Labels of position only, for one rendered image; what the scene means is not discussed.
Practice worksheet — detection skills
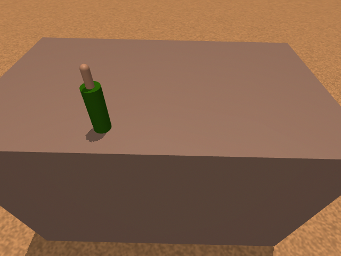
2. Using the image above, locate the bottle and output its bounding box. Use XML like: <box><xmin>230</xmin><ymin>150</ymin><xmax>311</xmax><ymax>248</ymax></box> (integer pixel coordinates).
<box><xmin>79</xmin><ymin>64</ymin><xmax>111</xmax><ymax>134</ymax></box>

